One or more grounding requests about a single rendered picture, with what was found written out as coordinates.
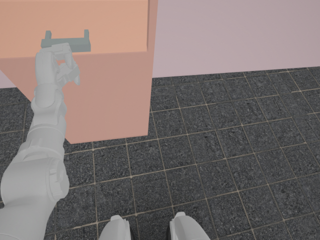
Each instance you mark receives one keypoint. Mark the robot left hand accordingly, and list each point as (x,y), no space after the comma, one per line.
(47,70)

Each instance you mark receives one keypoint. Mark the drawer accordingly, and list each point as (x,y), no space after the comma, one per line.
(115,26)

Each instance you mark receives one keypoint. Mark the cabinet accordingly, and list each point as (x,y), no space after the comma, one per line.
(114,95)

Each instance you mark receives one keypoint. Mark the left robot forearm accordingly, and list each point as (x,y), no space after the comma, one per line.
(47,132)

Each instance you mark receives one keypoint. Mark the handle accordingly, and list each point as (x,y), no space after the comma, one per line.
(81,44)

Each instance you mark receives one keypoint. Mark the robot left shin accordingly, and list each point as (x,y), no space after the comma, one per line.
(115,217)

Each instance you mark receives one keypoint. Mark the right robot thigh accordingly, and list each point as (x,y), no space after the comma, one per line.
(186,228)

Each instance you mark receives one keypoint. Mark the robot left upper arm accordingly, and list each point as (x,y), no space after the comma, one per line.
(30,192)

